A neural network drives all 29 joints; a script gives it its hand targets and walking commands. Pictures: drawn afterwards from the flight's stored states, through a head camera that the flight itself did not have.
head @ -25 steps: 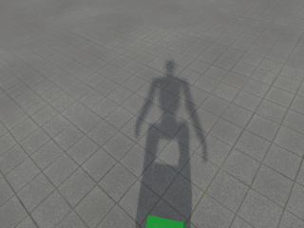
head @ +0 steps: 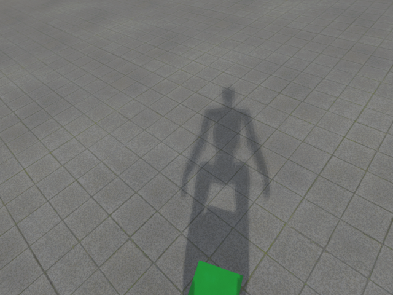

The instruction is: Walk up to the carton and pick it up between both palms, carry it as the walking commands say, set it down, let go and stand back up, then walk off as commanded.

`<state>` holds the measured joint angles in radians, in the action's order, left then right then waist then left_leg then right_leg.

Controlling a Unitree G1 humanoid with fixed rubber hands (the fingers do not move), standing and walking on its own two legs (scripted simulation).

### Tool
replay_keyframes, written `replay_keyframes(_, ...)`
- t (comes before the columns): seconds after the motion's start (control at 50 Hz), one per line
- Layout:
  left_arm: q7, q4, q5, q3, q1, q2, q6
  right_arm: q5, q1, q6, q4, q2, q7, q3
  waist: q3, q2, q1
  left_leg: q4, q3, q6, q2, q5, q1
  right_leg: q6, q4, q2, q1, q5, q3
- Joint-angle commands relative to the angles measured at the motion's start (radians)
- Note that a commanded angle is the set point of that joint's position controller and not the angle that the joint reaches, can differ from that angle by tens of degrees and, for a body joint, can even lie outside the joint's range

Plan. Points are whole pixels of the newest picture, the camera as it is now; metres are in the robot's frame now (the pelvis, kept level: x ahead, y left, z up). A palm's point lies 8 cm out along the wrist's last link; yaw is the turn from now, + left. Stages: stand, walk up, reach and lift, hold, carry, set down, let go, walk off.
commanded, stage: stand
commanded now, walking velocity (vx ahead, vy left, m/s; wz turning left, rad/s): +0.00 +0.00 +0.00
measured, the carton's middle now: out of the picture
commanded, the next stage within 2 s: none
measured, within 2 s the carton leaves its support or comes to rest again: neither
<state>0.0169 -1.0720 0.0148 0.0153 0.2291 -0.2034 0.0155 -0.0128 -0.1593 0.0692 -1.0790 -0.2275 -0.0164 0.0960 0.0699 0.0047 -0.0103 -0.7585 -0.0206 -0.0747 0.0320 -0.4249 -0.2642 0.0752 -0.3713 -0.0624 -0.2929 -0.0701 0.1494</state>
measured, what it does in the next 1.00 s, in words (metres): steps on the spot: left foot, then right foot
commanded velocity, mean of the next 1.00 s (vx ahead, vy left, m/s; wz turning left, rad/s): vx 0.00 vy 0.00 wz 0.00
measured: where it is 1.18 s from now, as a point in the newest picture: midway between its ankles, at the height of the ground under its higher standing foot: outside the picture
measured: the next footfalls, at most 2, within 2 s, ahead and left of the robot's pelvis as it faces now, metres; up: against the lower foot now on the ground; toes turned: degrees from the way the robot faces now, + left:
left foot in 0.14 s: +0.01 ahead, +0.15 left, +0.00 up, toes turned +4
right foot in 0.48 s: -0.06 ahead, -0.07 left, +0.00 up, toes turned +1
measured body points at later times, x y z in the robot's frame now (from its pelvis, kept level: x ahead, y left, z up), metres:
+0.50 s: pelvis -0.07 +0.05 -0.01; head -0.07 +0.04 +0.44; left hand -0.05 +0.29 -0.16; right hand -0.05 -0.21 -0.16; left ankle -0.03 +0.15 -0.75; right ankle -0.10 -0.07 -0.75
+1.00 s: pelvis -0.07 +0.04 -0.01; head -0.06 +0.03 +0.44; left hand -0.05 +0.28 -0.16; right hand -0.05 -0.22 -0.16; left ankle -0.03 +0.15 -0.75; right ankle -0.10 -0.07 -0.75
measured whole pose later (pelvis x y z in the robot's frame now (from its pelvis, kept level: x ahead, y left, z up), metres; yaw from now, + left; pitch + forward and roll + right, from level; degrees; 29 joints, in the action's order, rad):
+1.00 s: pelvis -0.07 +0.04 -0.01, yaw +1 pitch -2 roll +0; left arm 0.02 -1.11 0.01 -0.01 0.23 -0.18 -0.01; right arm -0.01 -0.25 0.01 -1.09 -0.21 -0.02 0.10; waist 0.05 0.02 -0.01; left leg -0.45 -0.04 0.02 0.00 -0.19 -0.24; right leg 0.01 -0.47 0.00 -0.13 -0.31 0.01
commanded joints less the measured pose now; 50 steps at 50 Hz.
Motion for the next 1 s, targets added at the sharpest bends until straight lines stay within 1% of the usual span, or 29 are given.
replay_keyframes(0.0,0.017,0.038,0.022,-0.068,-0.001,-0.237,-0.041,0.000,-0.206,-0.005,-0.046,0.005,-0.002,-0.029,-0.034,-0.152,-0.025,0.101,-0.053,0.059,-0.019,-0.038,0.107,0.032,0.260,-0.194,-0.123,-0.512,-0.285)
replay_keyframes(0.04,0.016,0.061,-0.004,-0.061,-0.039,-0.188,-0.062,0.005,-0.240,-0.018,-0.047,0.013,0.000,-0.025,-0.035,-0.146,-0.048,0.190,-0.071,0.078,-0.025,0.071,0.164,-0.015,0.243,-0.161,-0.188,-0.575,-0.248)
replay_keyframes(0.06,0.017,0.052,-0.003,-0.061,-0.020,-0.179,-0.069,-0.002,-0.295,-0.025,-0.061,-0.003,-0.001,-0.022,-0.013,-0.088,-0.062,0.226,-0.057,0.095,-0.016,0.075,0.191,-0.022,0.215,-0.162,-0.239,-0.583,-0.244)
replay_keyframes(0.08,0.011,0.067,-0.007,-0.057,-0.018,-0.151,-0.069,-0.009,-0.331,-0.030,-0.063,-0.015,-0.002,-0.019,-0.030,-0.012,-0.065,0.361,0.032,0.116,0.051,0.018,0.174,-0.047,0.142,-0.128,-0.205,-0.523,-0.218)
replay_keyframes(0.1,-0.004,0.079,-0.023,-0.050,-0.015,-0.108,-0.072,-0.017,-0.324,-0.041,-0.052,-0.049,-0.003,-0.030,-0.018,0.220,-0.066,0.608,0.265,0.159,0.232,-0.261,0.054,-0.106,-0.051,-0.004,-0.196,-0.439,-0.077)
replay_keyframes(0.12,-0.008,0.078,-0.013,-0.047,-0.027,-0.064,-0.075,-0.018,-0.191,-0.049,0.002,-0.126,-0.012,-0.016,0.039,0.332,-0.026,0.732,0.401,0.196,0.330,-0.371,-0.177,-0.092,-0.297,0.070,-0.104,-0.335,-0.059)
replay_keyframes(0.14,-0.019,0.070,0.002,-0.059,0.002,-0.090,-0.083,-0.017,-0.071,-0.054,0.059,-0.189,-0.017,0.011,0.034,0.264,0.023,0.741,0.322,0.203,0.290,-0.322,-0.310,-0.077,-0.490,0.098,-0.030,-0.315,-0.095)
replay_keyframes(0.16,-0.030,0.055,0.027,-0.079,0.033,-0.122,-0.085,-0.015,-0.059,-0.054,0.059,-0.183,-0.023,0.004,0.013,0.201,0.030,0.710,0.249,0.174,0.240,-0.206,-0.328,-0.076,-0.613,0.121,0.012,-0.296,-0.107)
replay_keyframes(0.18,-0.032,0.036,0.029,-0.084,0.076,-0.115,-0.085,-0.010,0.005,-0.058,0.078,-0.145,-0.025,-0.011,-0.002,0.223,0.068,0.681,0.163,0.140,0.182,-0.141,-0.334,-0.080,-0.713,0.121,0.054,-0.251,-0.116)
replay_keyframes(0.2,-0.032,0.016,0.026,-0.067,0.067,-0.090,-0.089,-0.011,0.021,-0.064,0.083,-0.097,-0.025,-0.023,0.014,0.134,0.059,0.644,0.142,0.142,0.172,-0.064,-0.252,-0.061,-0.656,0.088,-0.014,-0.232,-0.133)
replay_keyframes(0.22,-0.030,0.012,0.026,-0.081,0.105,-0.119,-0.083,-0.006,0.010,-0.064,0.086,-0.119,-0.026,-0.024,-0.001,0.158,0.076,0.594,0.110,0.145,0.147,-0.015,-0.173,-0.067,-0.601,0.068,-0.017,-0.223,-0.139)
replay_keyframes(0.26,-0.013,0.016,0.012,-0.065,0.047,-0.083,-0.069,-0.004,-0.095,-0.075,0.048,-0.108,-0.030,-0.025,-0.015,0.084,0.032,0.554,0.134,0.149,0.133,0.058,0.059,-0.086,-0.404,0.057,-0.118,-0.274,-0.118)
replay_keyframes(0.28,-0.005,0.018,0.006,-0.060,0.010,-0.062,-0.067,0.003,-0.159,-0.083,0.024,-0.078,-0.033,-0.033,-0.017,0.127,0.010,0.541,0.172,0.148,0.161,0.082,0.131,-0.082,-0.335,0.039,-0.118,-0.295,-0.136)
replay_keyframes(0.34,0.013,0.012,-0.022,-0.049,0.028,-0.036,-0.066,-0.005,-0.166,-0.078,0.018,-0.061,-0.037,-0.040,-0.022,0.110,0.014,0.547,0.226,0.181,0.175,0.070,0.146,-0.077,-0.151,0.059,-0.027,-0.384,-0.149)
replay_keyframes(0.36,0.014,0.007,-0.020,-0.047,0.040,-0.034,-0.061,-0.005,-0.155,-0.071,0.017,-0.077,-0.036,-0.033,-0.019,0.150,0.006,0.536,0.216,0.195,0.194,0.062,0.108,-0.072,-0.148,0.052,0.016,-0.384,-0.134)
replay_keyframes(0.38,0.017,-0.002,-0.021,-0.035,0.071,-0.025,-0.049,-0.004,-0.122,-0.067,0.027,-0.054,-0.034,-0.040,0.004,0.165,0.032,0.533,0.209,0.199,0.187,0.070,0.065,-0.065,-0.074,0.039,0.059,-0.345,-0.134)
replay_keyframes(0.42,0.021,-0.022,-0.007,-0.035,0.093,-0.032,-0.044,0.008,-0.100,-0.061,0.032,-0.079,-0.030,-0.024,0.035,0.083,0.045,0.505,0.171,0.160,0.151,0.060,0.003,-0.052,0.069,0.009,0.143,-0.147,-0.165)
replay_keyframes(0.44,0.018,-0.024,-0.006,-0.032,0.092,-0.038,-0.036,0.024,-0.114,-0.054,0.035,-0.063,-0.028,-0.028,0.047,0.016,0.027,0.496,0.158,0.137,0.120,0.062,-0.013,-0.048,0.054,-0.008,0.145,-0.116,-0.206)
replay_keyframes(0.46,0.020,-0.017,0.000,-0.023,0.086,-0.036,-0.032,0.019,-0.100,-0.057,0.043,-0.071,-0.020,-0.023,0.037,0.011,0.008,0.456,0.134,0.126,0.099,0.091,0.007,-0.042,0.066,-0.028,0.116,-0.103,-0.229)
replay_keyframes(0.48,0.020,-0.038,-0.002,-0.020,0.121,-0.013,-0.030,0.020,-0.127,-0.058,0.044,-0.073,-0.015,-0.018,0.022,-0.042,-0.009,0.427,0.114,0.119,0.062,0.109,0.041,-0.038,0.089,-0.033,0.085,-0.209,-0.264)
replay_keyframes(0.5,0.016,-0.029,0.001,-0.021,0.097,-0.053,-0.022,0.017,-0.089,-0.055,0.035,-0.043,-0.019,-0.020,0.025,-0.042,0.005,0.383,0.105,0.132,0.048,0.182,0.092,-0.032,0.132,-0.068,0.009,-0.246,-0.312)
replay_keyframes(0.52,0.020,-0.010,0.001,-0.028,0.022,-0.088,-0.019,0.026,-0.114,-0.054,0.029,-0.039,-0.015,-0.024,0.047,-0.120,-0.033,0.383,0.093,0.124,0.045,0.215,0.114,-0.039,0.159,-0.075,-0.047,-0.299,-0.324)
replay_keyframes(0.56,0.015,-0.024,-0.003,-0.021,0.061,-0.032,-0.008,0.006,-0.130,-0.062,0.015,-0.015,-0.012,-0.031,0.018,-0.051,-0.021,0.365,0.093,0.115,0.051,0.266,0.169,-0.056,0.151,-0.050,-0.041,-0.273,-0.299)
replay_keyframes(0.64,0.018,-0.027,0.000,-0.024,0.048,-0.059,-0.007,0.012,-0.108,-0.067,0.019,-0.049,-0.001,-0.028,0.047,-0.116,-0.014,0.372,0.088,0.105,0.050,0.274,0.115,-0.053,0.141,-0.045,-0.027,-0.231,-0.276)
replay_keyframes(0.66,0.014,-0.010,-0.002,-0.026,0.025,-0.064,-0.007,0.009,-0.089,-0.067,0.021,-0.049,-0.001,-0.026,0.014,-0.042,-0.011,0.366,0.091,0.110,0.056,0.276,0.128,-0.055,0.130,-0.047,-0.006,-0.205,-0.270)
replay_keyframes(0.74,0.017,-0.042,0.003,-0.012,0.093,0.003,-0.003,0.010,-0.157,-0.065,-0.006,-0.023,-0.008,-0.033,0.033,-0.091,-0.008,0.392,0.092,0.117,0.062,0.284,0.143,-0.054,0.112,-0.031,0.005,-0.200,-0.259)
replay_keyframes(0.76,0.023,-0.035,0.005,-0.019,0.087,-0.024,-0.003,0.012,-0.146,-0.069,0.002,-0.004,-0.009,-0.040,0.005,-0.046,-0.008,0.377,0.095,0.122,0.069,0.285,0.139,-0.044,0.113,-0.031,0.012,-0.201,-0.264)
replay_keyframes(0.9,0.015,-0.009,0.006,-0.027,0.050,-0.062,-0.011,0.009,-0.091,-0.070,0.022,-0.069,-0.007,-0.025,0.010,0.051,-0.004,0.435,0.110,0.117,0.074,0.208,0.090,-0.042,0.075,-0.026,0.043,-0.154,-0.238)
replay_keyframes(0.98,0.016,-0.015,0.007,-0.028,0.082,-0.054,-0.009,0.014,-0.113,-0.067,0.018,-0.050,-0.017,-0.029,-0.003,0.028,0.003,0.435,0.116,0.117,0.075,0.174,0.082,-0.052,0.069,-0.011,0.058,-0.179,-0.224)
